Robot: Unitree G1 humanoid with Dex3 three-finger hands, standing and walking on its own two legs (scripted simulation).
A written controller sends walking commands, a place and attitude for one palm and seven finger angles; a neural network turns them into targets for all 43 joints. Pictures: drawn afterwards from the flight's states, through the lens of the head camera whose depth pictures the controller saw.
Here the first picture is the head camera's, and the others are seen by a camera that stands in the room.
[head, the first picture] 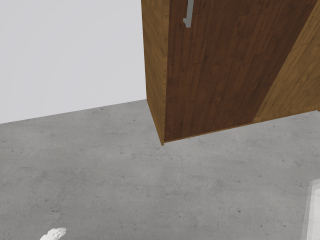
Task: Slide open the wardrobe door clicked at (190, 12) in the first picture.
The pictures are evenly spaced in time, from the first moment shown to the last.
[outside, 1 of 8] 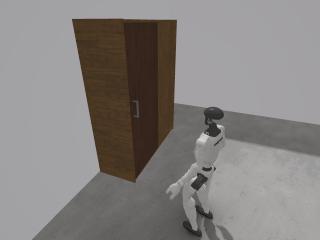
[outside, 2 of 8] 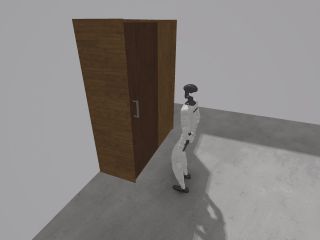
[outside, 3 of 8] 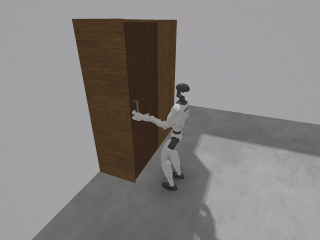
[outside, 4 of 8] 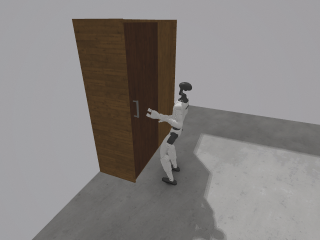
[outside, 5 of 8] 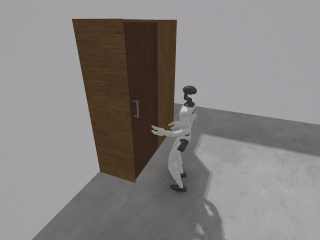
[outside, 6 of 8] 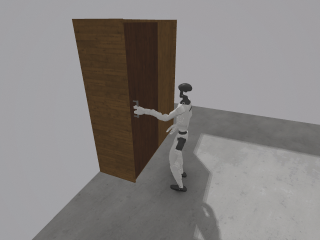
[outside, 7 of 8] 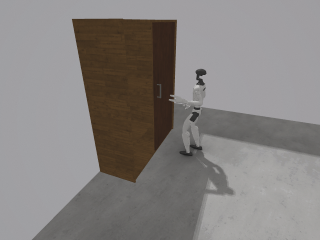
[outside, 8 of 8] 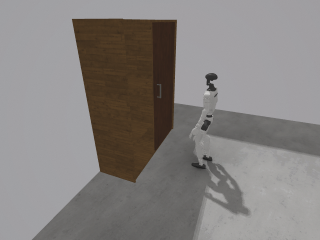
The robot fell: no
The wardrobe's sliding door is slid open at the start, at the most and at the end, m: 0.00 0.65 0.65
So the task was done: yes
